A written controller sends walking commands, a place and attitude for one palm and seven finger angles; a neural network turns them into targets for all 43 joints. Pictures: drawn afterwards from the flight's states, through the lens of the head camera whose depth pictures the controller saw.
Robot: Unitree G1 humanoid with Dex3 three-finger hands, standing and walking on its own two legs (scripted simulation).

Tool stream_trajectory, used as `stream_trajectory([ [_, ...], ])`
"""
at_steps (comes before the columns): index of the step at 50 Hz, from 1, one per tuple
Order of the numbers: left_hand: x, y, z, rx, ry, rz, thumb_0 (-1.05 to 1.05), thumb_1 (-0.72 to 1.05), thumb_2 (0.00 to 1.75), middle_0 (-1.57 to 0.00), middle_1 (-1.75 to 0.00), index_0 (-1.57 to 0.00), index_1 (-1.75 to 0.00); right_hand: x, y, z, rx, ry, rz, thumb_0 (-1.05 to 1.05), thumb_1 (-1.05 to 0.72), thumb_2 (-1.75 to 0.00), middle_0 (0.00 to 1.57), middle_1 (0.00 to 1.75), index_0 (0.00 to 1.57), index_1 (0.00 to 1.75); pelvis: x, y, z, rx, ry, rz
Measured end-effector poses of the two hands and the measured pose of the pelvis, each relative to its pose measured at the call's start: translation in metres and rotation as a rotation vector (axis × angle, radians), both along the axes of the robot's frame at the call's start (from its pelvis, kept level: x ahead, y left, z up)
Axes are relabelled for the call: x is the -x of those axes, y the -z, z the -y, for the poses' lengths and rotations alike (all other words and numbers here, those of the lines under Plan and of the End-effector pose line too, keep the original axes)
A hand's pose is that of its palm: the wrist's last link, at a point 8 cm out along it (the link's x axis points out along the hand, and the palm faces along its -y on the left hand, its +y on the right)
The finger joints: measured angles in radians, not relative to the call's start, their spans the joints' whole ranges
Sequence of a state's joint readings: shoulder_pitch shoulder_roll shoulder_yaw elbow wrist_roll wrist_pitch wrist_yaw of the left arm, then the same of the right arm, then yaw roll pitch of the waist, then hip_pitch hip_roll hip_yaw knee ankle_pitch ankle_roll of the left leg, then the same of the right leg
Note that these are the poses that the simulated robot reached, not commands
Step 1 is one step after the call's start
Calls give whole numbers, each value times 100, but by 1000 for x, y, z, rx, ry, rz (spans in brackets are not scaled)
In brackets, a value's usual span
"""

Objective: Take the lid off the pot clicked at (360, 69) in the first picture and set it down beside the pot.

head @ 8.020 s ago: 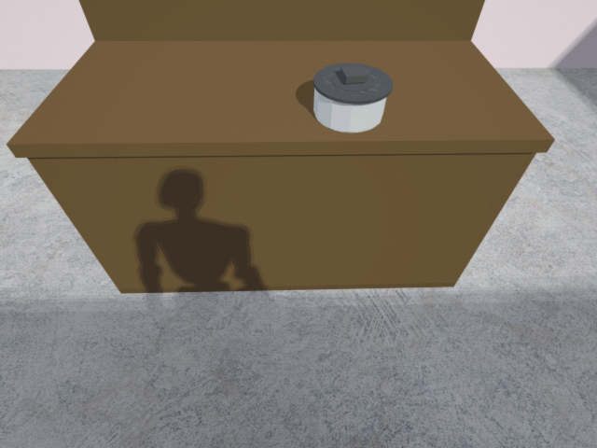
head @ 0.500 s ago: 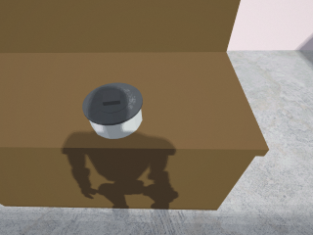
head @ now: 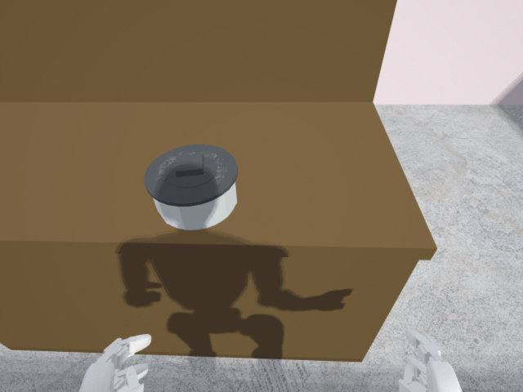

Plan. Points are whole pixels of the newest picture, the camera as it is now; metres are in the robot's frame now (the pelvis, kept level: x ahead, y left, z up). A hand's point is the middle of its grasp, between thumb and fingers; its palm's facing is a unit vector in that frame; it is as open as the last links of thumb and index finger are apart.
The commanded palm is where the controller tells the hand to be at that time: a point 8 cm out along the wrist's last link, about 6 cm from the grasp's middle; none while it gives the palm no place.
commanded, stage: lift the closed hand beside the body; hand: left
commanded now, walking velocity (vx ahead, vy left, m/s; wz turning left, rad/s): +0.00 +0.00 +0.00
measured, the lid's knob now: (190, 164) +0.53 +0.18 +0.07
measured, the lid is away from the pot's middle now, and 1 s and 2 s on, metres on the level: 0.00 0.00 0.00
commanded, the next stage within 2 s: raise the hand higher, near the body in 0.34 s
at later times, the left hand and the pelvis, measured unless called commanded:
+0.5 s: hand (86, 385) +0.14 +0.25 +0.01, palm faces +0.29 -0.88 -0.39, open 3.1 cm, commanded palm +0.08 +0.28 +0.04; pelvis +0.01 +0.01 +0.00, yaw +1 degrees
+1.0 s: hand (74, 336) +0.18 +0.25 +0.07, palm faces +0.32 -0.87 -0.39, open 3.1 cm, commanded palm +0.12 +0.29 +0.10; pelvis +0.03 +0.03 +0.00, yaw +1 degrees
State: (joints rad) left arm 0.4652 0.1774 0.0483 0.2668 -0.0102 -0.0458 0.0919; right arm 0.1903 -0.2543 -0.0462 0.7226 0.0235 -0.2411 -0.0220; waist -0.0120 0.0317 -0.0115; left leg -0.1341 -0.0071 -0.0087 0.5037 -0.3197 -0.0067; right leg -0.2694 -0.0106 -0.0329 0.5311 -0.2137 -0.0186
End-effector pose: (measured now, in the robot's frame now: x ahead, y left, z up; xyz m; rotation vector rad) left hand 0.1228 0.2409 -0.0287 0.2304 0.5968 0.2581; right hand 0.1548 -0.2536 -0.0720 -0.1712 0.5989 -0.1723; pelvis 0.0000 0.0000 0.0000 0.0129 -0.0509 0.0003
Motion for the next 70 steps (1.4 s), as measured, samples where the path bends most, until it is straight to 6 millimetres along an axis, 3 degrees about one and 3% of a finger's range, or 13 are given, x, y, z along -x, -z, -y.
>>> stream_trajectory([
  [4,13,-12,0,-1,1,77,0,91,90,-62,-77,-63,-77,-38,-35,-5,30,-53,165,2,-91,-90,20,30,20,30,7,2,3,5,-7,-1],
  [8,26,-23,-5,-13,-31,118,1,90,90,-79,-95,-80,-95,-56,-50,-19,45,-109,226,1,-91,-90,20,30,20,30,8,2,3,11,-17,-7],
  [13,33,-33,-15,-42,-71,139,1,90,90,-101,-119,-102,-119,-55,-36,-41,17,-148,175,1,-90,-90,20,30,20,30,6,2,0,15,-30,-9],
  [22,24,-58,-36,-127,-71,170,1,90,90,-124,-144,-124,-144,-21,6,-68,-59,-133,-7,2,-90,-90,21,30,21,30,-4,1,-10,17,-25,-2],
  [30,12,-79,-46,-181,-32,218,1,90,90,-128,-149,-129,-149,-14,14,-64,-50,-96,-40,2,-90,-90,21,31,21,30,-13,1,-18,16,-13,-5],
  [39,-2,-99,-50,-197,-13,311,1,90,90,-129,-150,-130,-150,-43,-5,-60,-7,-99,45,2,-90,-90,21,30,20,30,-20,1,-24,20,-12,-3],
  [49,-15,-124,-50,-220,0,415,1,90,90,-129,-150,-130,-150,-68,-15,-79,-30,-156,95,2,-90,-90,21,30,20,30,-26,0,-26,23,-16,-4],
  [57,-25,-143,-52,-258,5,474,1,90,90,-130,-150,-130,-150,-65,-8,-88,-55,-182,54,2,-90,-90,21,30,20,30,-29,-1,-25,25,-19,-4],
  [67,-35,-167,-53,-310,20,556,1,89,90,-130,-150,-131,-150,-53,1,-76,-47,-160,1,2,-90,-90,21,30,21,30,-29,-2,-22,24,-16,-2],
  [70,-43,-174,-48,-638,138,447,1,89,91,-130,-149,-130,-149,-53,5,-70,-29,-188,-42,2,-90,-90,21,30,20,30,-26,0,-20,20,-11,-29],
])
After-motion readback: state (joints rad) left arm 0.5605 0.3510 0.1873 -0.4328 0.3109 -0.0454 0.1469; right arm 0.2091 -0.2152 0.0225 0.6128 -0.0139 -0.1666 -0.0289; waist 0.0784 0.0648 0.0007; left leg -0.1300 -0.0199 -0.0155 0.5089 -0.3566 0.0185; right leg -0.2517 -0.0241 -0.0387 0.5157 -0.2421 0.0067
